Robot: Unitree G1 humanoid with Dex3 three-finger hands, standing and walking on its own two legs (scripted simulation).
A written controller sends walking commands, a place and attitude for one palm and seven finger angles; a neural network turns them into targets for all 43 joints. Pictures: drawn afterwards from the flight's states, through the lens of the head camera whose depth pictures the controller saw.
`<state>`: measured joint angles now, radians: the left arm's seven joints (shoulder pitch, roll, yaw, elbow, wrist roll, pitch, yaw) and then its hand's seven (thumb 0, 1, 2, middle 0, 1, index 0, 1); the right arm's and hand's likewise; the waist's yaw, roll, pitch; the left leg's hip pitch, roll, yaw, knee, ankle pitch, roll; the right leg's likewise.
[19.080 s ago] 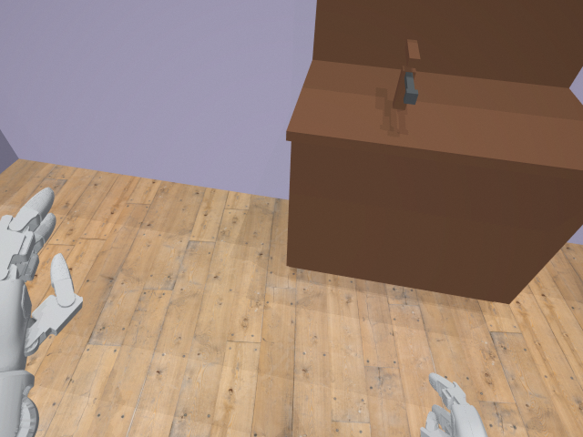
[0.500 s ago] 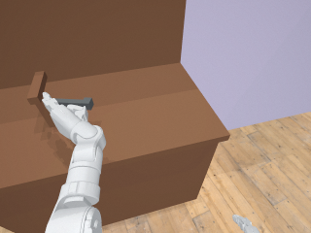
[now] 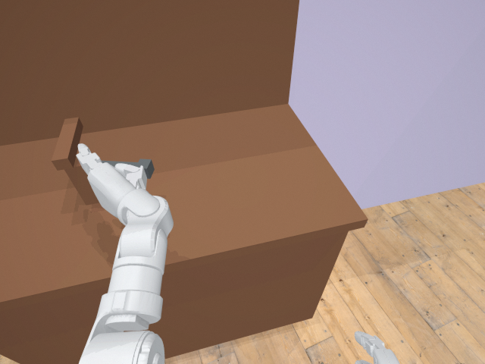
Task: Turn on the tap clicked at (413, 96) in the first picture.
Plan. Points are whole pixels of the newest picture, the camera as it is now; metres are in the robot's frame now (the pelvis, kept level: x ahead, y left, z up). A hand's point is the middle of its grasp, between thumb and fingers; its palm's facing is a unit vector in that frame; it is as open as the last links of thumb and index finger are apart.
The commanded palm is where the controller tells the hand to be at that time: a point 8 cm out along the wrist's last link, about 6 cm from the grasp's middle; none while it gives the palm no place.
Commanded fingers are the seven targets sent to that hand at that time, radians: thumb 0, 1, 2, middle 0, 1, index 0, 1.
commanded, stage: lift the hand up off the lever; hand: left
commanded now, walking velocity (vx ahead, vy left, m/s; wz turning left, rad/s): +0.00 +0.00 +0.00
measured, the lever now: (145, 168) +0.45 +0.24 +0.08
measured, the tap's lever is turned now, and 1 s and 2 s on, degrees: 71 71 71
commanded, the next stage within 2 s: draw the hand back beside the body in 0.32 s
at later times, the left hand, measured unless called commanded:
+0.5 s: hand (142, 170) +0.37 +0.20 +0.15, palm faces +0.72 -0.69 -0.06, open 7.9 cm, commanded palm +0.31 +0.22 +0.15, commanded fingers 0.00 0.90 0.90 -0.16 -0.17 -0.16 -0.17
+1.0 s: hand (115, 218) +0.27 +0.20 +0.16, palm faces +0.27 -0.93 -0.25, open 7.7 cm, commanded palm +0.23 +0.25 +0.16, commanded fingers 0.00 0.90 0.90 -0.18 -0.24 -0.18 -0.24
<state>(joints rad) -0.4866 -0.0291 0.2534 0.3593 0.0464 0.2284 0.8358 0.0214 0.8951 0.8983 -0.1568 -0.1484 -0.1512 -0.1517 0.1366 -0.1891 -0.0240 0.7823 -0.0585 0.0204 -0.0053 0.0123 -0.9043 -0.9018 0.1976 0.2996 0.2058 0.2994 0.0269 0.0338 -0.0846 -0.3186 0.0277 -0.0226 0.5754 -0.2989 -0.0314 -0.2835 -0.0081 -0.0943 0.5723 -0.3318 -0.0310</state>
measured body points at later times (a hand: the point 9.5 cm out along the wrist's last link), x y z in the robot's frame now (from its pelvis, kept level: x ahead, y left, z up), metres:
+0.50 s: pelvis +0.00 -0.01 +0.00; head -0.01 -0.03 +0.45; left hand +0.33 +0.23 +0.16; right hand +0.19 -0.23 -0.10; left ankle +0.00 +0.14 -0.73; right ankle -0.02 -0.10 -0.73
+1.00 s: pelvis -0.02 +0.00 +0.01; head -0.04 -0.02 +0.46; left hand +0.25 +0.25 +0.18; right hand +0.15 -0.23 -0.08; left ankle +0.00 +0.14 -0.73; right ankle -0.02 -0.10 -0.73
